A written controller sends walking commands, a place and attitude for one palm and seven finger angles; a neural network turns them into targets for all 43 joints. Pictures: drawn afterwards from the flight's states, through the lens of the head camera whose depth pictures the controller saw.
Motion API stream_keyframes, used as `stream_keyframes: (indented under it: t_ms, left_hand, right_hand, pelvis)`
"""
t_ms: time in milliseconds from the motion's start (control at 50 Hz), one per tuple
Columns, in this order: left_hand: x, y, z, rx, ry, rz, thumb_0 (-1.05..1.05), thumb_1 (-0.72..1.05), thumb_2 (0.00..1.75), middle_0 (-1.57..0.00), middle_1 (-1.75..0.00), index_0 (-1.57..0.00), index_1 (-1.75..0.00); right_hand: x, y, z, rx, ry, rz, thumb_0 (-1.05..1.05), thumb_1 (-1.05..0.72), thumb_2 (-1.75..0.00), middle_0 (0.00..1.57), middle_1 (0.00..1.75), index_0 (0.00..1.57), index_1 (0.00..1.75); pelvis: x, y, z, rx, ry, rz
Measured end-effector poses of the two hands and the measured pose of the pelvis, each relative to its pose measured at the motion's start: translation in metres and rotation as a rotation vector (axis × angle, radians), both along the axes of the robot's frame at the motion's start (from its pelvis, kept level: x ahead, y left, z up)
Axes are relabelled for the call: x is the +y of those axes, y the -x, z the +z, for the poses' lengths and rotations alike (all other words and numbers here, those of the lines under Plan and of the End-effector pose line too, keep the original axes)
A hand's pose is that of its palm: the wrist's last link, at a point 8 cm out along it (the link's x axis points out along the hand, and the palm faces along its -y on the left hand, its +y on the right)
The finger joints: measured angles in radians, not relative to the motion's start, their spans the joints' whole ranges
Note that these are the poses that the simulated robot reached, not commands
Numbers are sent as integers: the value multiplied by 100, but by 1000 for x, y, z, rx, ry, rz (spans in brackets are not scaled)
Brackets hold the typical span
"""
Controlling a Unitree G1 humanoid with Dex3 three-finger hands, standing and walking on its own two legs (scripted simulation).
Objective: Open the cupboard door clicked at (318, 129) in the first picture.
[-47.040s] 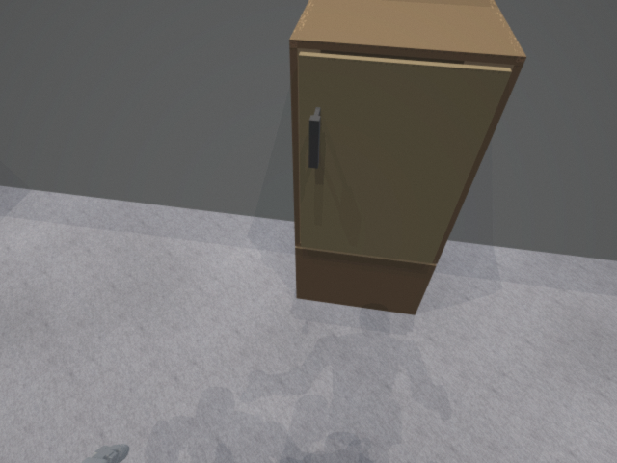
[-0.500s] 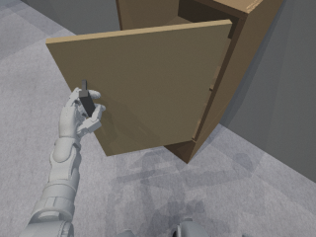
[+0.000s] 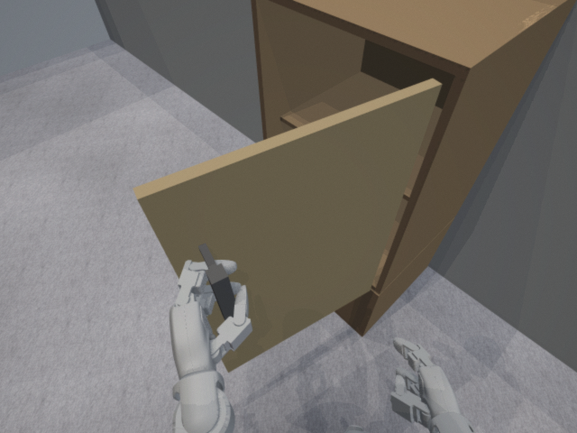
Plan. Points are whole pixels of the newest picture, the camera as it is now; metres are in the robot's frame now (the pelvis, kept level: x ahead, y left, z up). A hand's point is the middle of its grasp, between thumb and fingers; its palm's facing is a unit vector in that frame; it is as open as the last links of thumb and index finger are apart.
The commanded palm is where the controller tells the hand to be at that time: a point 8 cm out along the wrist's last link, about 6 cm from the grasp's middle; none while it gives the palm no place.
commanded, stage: pull the door open along its arc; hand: left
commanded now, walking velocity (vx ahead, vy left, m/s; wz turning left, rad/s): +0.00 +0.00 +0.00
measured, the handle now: (218, 285) +0.30 +0.12 +0.05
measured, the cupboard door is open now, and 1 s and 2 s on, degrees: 77 80 84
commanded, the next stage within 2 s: open thumb and fingers to let go in 0.24 s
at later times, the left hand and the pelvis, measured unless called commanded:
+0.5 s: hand (257, 333) +0.24 +0.06 +0.05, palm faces +0.40 -0.92 -0.03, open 6.3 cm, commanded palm +0.18 +0.10 +0.05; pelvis -0.01 -0.04 -0.01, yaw +1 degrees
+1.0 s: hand (239, 340) +0.23 +0.08 +0.05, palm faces +0.33 -0.94 -0.01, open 14.1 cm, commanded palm +0.18 +0.10 +0.05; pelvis -0.03 +0.01 -0.01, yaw +0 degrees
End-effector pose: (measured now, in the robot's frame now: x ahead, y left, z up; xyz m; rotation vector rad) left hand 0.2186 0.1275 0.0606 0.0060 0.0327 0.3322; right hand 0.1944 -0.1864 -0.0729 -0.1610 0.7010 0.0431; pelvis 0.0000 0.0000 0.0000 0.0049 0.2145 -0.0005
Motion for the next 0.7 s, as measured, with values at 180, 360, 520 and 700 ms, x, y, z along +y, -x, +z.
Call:
stream_keyframes:
  t_ms: [180, 360, 520, 700]
  left_hand:
    - [-18, 19, 4, 53, 3, -13, 1, 63, 70, -32, -129, -38, -134]
    - [-34, 32, 2, 44, -13, -17, -1, 64, 72, -33, -131, -39, -135]
    - [-26, 19, -9, 32, -3, 88, -3, 58, 75, -37, -132, -38, -133]
    - [-19, 31, -4, 13, 4, 73, 0, 18, 59, -34, -126, -35, -128]
  right_hand:
    - [-31, 12, -7, 25, 4, -32, 2, -90, -90, 21, 30, 20, 30]
    - [-65, 17, -14, 7, 55, -48, 2, -90, -90, 20, 30, 20, 30]
    - [-68, 21, -24, 6, 53, -56, 2, -90, -90, 20, 30, 20, 30]
    - [-54, 37, -22, 0, 45, -46, 2, -90, -90, 20, 30, 20, 30]
  pelvis:
    - [-20, -7, 1, -14, -7, 14]
    - [-34, -4, -5, 1, -16, 13]
    - [-38, 8, -10, 15, -27, 11]
    - [-29, 19, -8, -2, -22, 12]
